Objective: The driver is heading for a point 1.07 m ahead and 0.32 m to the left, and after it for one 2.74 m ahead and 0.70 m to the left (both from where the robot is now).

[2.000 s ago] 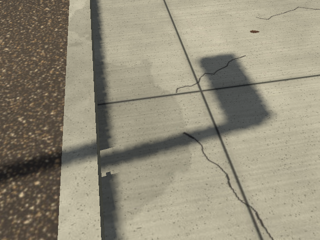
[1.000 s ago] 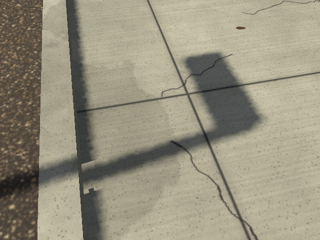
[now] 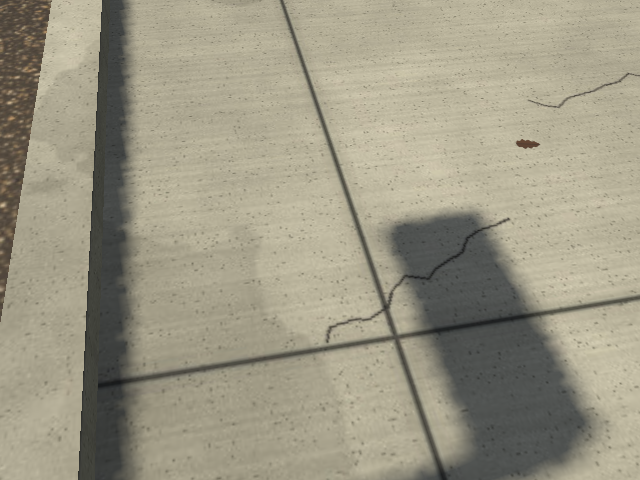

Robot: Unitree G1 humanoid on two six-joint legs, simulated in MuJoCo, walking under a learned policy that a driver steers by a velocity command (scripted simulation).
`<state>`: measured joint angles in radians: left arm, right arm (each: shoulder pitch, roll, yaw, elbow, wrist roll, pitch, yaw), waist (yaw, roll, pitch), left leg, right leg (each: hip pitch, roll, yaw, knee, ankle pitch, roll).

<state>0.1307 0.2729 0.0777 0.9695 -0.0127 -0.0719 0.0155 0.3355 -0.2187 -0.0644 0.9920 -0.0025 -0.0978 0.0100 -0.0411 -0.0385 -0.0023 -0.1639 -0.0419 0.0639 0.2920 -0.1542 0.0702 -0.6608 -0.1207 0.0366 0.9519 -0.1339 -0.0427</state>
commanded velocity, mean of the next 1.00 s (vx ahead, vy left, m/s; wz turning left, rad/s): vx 0.50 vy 0.00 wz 0.32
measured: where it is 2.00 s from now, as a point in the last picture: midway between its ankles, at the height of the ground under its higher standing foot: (215, 285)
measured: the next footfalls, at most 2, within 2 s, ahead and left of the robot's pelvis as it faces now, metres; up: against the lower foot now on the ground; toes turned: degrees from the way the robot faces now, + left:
right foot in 0.30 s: +0.36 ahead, -0.17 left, +0.00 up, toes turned -2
left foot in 0.86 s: +0.63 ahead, +0.10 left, +0.00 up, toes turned +20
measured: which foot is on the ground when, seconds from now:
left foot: down 0.00-0.32, up 0.34-0.84, down 0.86-1.00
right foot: up 0.00-0.28, down 0.30-0.86, up 0.88-1.00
